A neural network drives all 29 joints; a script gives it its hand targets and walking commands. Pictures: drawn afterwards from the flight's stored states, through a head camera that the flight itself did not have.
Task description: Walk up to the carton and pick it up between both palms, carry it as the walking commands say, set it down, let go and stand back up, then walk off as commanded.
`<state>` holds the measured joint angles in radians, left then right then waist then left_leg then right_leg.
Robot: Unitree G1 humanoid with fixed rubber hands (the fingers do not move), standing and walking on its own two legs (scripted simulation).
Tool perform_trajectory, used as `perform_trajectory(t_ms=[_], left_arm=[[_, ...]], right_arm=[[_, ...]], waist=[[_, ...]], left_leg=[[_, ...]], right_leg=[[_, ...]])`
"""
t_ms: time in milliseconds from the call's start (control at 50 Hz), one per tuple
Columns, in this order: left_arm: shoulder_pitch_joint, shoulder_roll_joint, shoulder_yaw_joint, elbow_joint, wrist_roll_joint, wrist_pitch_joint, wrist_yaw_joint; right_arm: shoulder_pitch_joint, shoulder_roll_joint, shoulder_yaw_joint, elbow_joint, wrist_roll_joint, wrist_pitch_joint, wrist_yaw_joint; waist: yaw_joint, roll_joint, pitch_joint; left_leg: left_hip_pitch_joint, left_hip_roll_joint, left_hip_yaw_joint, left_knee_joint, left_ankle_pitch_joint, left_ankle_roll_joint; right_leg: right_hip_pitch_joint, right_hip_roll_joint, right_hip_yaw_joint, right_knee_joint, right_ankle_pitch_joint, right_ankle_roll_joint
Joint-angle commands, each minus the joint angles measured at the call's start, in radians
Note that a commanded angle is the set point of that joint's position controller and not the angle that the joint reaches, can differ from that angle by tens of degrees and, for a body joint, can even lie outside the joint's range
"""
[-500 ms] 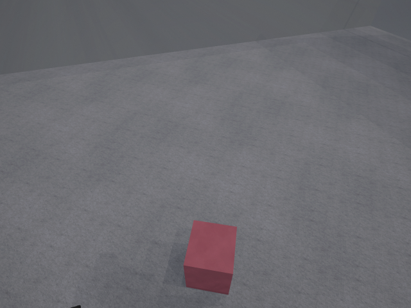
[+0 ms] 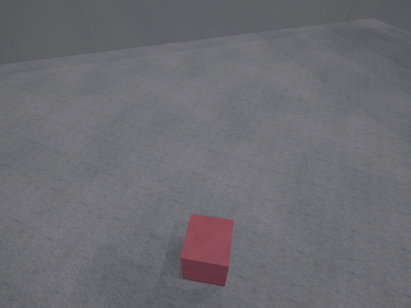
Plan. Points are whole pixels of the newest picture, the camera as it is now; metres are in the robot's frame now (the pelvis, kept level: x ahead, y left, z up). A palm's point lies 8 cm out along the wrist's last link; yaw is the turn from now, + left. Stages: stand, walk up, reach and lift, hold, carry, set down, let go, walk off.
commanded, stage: stand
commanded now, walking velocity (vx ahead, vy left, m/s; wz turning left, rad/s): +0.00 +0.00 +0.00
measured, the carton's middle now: (207, 250) +0.52 -0.01 -0.66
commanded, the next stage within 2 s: walk off in 0.26 s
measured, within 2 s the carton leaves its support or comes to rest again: neither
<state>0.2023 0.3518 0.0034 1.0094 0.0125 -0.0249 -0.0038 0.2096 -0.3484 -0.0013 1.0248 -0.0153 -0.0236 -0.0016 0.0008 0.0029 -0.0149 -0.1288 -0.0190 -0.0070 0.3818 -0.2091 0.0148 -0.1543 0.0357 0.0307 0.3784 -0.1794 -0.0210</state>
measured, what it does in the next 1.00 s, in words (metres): walks ahead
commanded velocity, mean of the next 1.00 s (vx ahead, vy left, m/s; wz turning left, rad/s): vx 0.29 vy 0.00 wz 0.00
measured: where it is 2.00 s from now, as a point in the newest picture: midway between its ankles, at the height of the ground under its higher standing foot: (206, 230)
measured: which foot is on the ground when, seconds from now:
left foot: down 0.00-0.80, up 0.82-1.00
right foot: down 0.00-1.00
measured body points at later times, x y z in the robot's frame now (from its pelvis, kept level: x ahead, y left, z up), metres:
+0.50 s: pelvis +0.00 +0.00 +0.00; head -0.01 +0.00 +0.45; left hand +0.08 +0.30 -0.13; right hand +0.07 -0.30 -0.13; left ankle +0.00 +0.11 -0.75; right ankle +0.02 -0.11 -0.75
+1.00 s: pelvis +0.16 -0.02 -0.01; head +0.17 -0.02 +0.44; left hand +0.05 +0.21 -0.15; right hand +0.24 -0.27 -0.15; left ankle +0.23 +0.12 -0.68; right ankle +0.02 -0.11 -0.75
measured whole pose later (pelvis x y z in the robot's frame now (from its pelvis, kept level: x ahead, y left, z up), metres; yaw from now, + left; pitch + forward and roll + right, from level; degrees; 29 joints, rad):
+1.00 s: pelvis +0.16 -0.02 -0.01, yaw -5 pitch +1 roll +1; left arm 0.53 0.18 0.01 1.16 0.02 -0.08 0.01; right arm 0.17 -0.25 -0.01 1.03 -0.03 -0.03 0.03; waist 0.06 -0.01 -0.02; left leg -0.59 0.09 0.07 1.01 -0.33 -0.03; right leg 0.04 0.01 0.01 0.31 -0.37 -0.03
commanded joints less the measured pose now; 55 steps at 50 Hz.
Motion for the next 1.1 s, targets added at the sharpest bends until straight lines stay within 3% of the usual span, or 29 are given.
perform_trajectory(t_ms=[0,40,100,140,200,220,340,400,420,460,500,520,540,600,640,660,680,720,740,760,780,800,840,880,940,1000,1020,1040,1080], left_arm=[[-0.038,0.2,0.036,-0.037,-0.001,-0.014,0.009],[-0.055,0.206,0.036,-0.032,-0.003,-0.014,0.012],[-0.06,0.2,0.031,-0.024,-0.004,-0.016,0.012],[-0.062,0.199,0.029,-0.017,-0.004,-0.015,0.011],[-0.081,0.203,0.027,-0.01,-0.004,-0.013,0.012],[-0.081,0.202,0.028,-0.008,-0.005,-0.012,0.012],[-0.084,0.215,0.028,0.01,-0.004,-0.011,0.01],[-0.091,0.211,0.028,0.013,-0.005,-0.015,0.01],[-0.085,0.208,0.031,0.014,-0.009,-0.016,0.009],[-0.001,0.064,-0.013,0.062,-0.004,0.013,0.01],[0.002,0.093,-0.003,0.053,0.01,0.037,0.01],[0.009,0.098,0.001,0.049,0.014,0.046,0.01],[0.007,0.104,0.004,0.042,0.012,0.047,0.007],[-0.014,0.052,-0.006,0.023,0.017,0.023,0.008],[-0.016,0.056,0.002,0.011,0.022,0.003,0.005],[-0.019,0.044,0.0,0.004,0.02,-0.001,0.004],[0.0,0.038,0.004,0.006,0.014,-0.004,0.0],[0.123,0.006,0.004,0.041,0.001,-0.008,-0.005],[0.185,-0.011,0.001,0.055,0.009,-0.015,0.0],[0.289,0.06,0.027,0.092,0.014,-0.02,0.006],[0.423,0.137,0.05,0.133,0.005,-0.02,0.009],[0.445,0.124,0.051,0.152,0.003,-0.027,0.009],[0.458,0.023,0.033,0.158,0.011,-0.05,0.013],[0.397,0.031,0.041,0.132,0.012,-0.063,0.025],[0.312,0.013,0.037,0.102,0.01,-0.073,0.022],[0.266,-0.006,0.028,0.103,0.003,-0.077,0.019],[0.305,-0.024,0.025,0.12,-0.001,-0.079,0.016],[0.323,-0.022,0.022,0.128,0.001,-0.078,0.015],[0.353,-0.008,0.015,0.138,0.0,-0.075,0.011]], right_arm=[[-0.047,-0.198,-0.036,-0.045,0.002,-0.019,-0.011],[-0.044,-0.198,-0.033,-0.035,0.002,-0.019,-0.011],[-0.057,-0.198,-0.031,-0.031,0.002,-0.017,-0.011],[-0.061,-0.197,-0.027,-0.024,0.006,-0.019,-0.013],[-0.072,-0.213,-0.03,-0.019,0.004,-0.017,-0.015],[-0.072,-0.211,-0.029,-0.016,0.001,-0.017,-0.013],[-0.061,-0.212,-0.031,0.002,0.004,-0.013,-0.009],[-0.071,-0.217,-0.03,0.005,0.005,-0.019,-0.01],[-0.067,-0.209,-0.027,0.003,0.005,-0.02,-0.011],[-0.008,-0.072,0.008,0.04,0.005,0.013,-0.011],[0.009,-0.105,-0.003,0.034,-0.008,0.038,-0.012],[0.017,-0.133,-0.01,0.036,-0.009,0.044,-0.011],[0.029,-0.124,-0.009,0.036,-0.014,0.046,-0.009],[0.065,-0.118,-0.016,0.043,-0.009,0.029,-0.018],[0.132,-0.163,-0.034,0.065,-0.006,0.021,-0.025],[0.141,-0.153,-0.035,0.069,-0.005,0.02,-0.024],[0.1,-0.158,-0.037,0.064,-0.005,0.02,-0.022],[-0.006,-0.123,-0.032,0.027,-0.007,0.019,-0.008],[-0.047,-0.063,-0.017,0.002,0.0,0.015,-0.004],[-0.077,-0.025,-0.012,-0.019,0.0,0.004,0.0],[-0.096,0.035,-0.001,-0.04,-0.017,-0.008,0.006],[-0.145,-0.023,-0.016,-0.074,-0.034,-0.017,0.003],[-0.173,-0.032,-0.025,-0.084,-0.029,-0.042,0.009],[-0.133,0.006,-0.025,-0.061,-0.016,-0.05,0.027],[-0.104,0.044,-0.02,-0.07,-0.014,-0.03,0.04],[-0.168,0.094,-0.003,-0.111,-0.005,-0.02,0.044],[-0.214,0.092,0.002,-0.125,0.002,-0.021,0.041],[-0.206,0.095,0.0,-0.125,0.007,-0.021,0.039],[-0.151,0.065,-0.009,-0.101,-0.002,-0.026,0.022]], waist=[[0.005,0.008,0.036],[-0.002,0.021,0.036],[0.003,-0.017,0.008],[0.007,0.001,0.012],[0.008,-0.028,0.03],[0.005,0.004,0.031],[0.004,-0.017,0.045],[-0.002,0.014,0.025],[0.003,-0.01,0.017],[0.001,-0.02,-0.011],[-0.005,-0.011,0.05],[-0.008,0.032,0.075],[-0.009,0.029,0.115],[-0.029,0.101,0.116],[-0.054,0.153,0.055],[-0.052,0.129,0.044],[-0.022,0.152,0.041],[0.057,0.113,0.103],[0.092,0.054,0.195],[0.118,-0.141,0.206],[0.145,-0.322,0.213],[0.148,-0.288,0.246],[0.129,-0.133,0.202],[0.088,-0.084,0.148],[0.023,-0.088,0.17],[0.003,-0.126,0.19],[0.033,-0.116,0.185],[0.034,-0.145,0.177],[0.021,-0.107,0.098]], left_leg=[[-0.043,0.121,-0.128,-0.09,0.035,0.013],[-0.037,0.123,-0.125,-0.093,0.058,0.011],[-0.023,0.128,-0.129,-0.096,0.092,0.011],[-0.026,0.128,-0.127,-0.094,0.074,0.011],[-0.035,0.127,-0.127,-0.107,0.059,0.01],[-0.031,0.128,-0.125,-0.108,0.043,0.01],[-0.043,0.12,-0.119,-0.114,-0.024,0.012],[-0.026,0.132,-0.121,-0.113,0.049,0.012],[-0.02,0.136,-0.126,-0.109,0.072,0.013],[-0.016,0.13,-0.102,-0.12,-0.115,-0.013],[-0.081,0.101,-0.087,-0.082,-0.402,-0.009],[-0.11,0.106,-0.105,-0.089,-0.507,0.0],[-0.139,0.115,-0.121,-0.097,-0.552,0.007],[-0.046,0.191,-0.208,-0.112,-0.428,0.047],[0.085,0.271,-0.289,-0.177,-0.405,0.076],[0.059,0.302,-0.313,-0.203,-0.431,0.089],[-0.038,0.306,-0.305,-0.222,-0.478,0.093],[-0.279,0.248,-0.198,-0.164,-0.536,0.069],[-0.404,0.17,-0.103,-0.037,-0.488,0.034],[-0.538,0.068,0.024,0.205,-0.379,-0.01],[-0.688,0.041,0.113,0.47,-0.34,-0.02],[-0.748,0.08,0.045,0.611,-0.335,-0.016],[-0.774,0.112,0.018,0.706,-0.286,-0.004],[-0.705,0.143,0.017,0.699,-0.198,-0.023],[-0.603,0.122,0.09,0.627,-0.071,-0.053],[-0.375,0.096,0.136,0.38,0.082,-0.062],[-0.306,0.084,0.159,0.313,0.134,-0.056],[-0.279,0.073,0.159,0.281,0.165,-0.049],[-0.203,0.027,0.189,0.245,0.115,-0.021]], right_leg=[[-0.007,-0.134,0.146,-0.079,0.046,-0.011],[-0.007,-0.138,0.15,-0.077,0.077,-0.012],[0.022,-0.133,0.136,-0.073,0.104,-0.006],[0.024,-0.135,0.143,-0.077,0.102,-0.006],[0.007,-0.133,0.142,-0.089,0.074,-0.008],[0.007,-0.138,0.147,-0.092,0.071,-0.009],[-0.014,-0.134,0.156,-0.119,-0.04,-0.009],[0.006,-0.139,0.156,-0.099,0.065,-0.011],[0.016,-0.138,0.148,-0.092,0.095,-0.008],[-0.002,-0.13,0.135,-0.115,-0.112,0.019],[-0.097,-0.101,0.133,-0.095,-0.426,0.003],[-0.134,-0.091,0.128,-0.079,-0.502,-0.001],[-0.17,-0.086,0.121,-0.058,-0.53,-0.006],[-0.216,-0.069,0.052,0.078,-0.304,0.004],[-0.267,-0.036,-0.04,0.176,-0.16,0.033],[-0.246,-0.059,-0.047,0.213,-0.177,0.035],[-0.179,-0.063,-0.048,0.25,-0.184,0.029],[0.019,-0.049,-0.058,0.164,-0.241,0.003],[0.09,-0.087,0.03,0.058,-0.286,-0.023],[0.197,-0.213,0.27,-0.085,-0.434,-0.078],[0.285,-0.376,0.528,-0.2,-0.439,-0.147],[0.271,-0.42,0.565,-0.186,-0.262,-0.187],[0.318,-0.386,0.466,-0.16,0.021,-0.179],[0.282,-0.351,0.34,-0.161,0.135,-0.161],[0.127,-0.271,0.161,-0.211,0.215,-0.139],[-0.045,-0.18,-0.011,-0.225,0.311,-0.089],[-0.064,-0.194,-0.002,-0.233,0.365,-0.083],[-0.033,-0.215,0.013,-0.206,0.426,-0.075],[0.074,-0.237,0.018,-0.034,0.754,-0.06]])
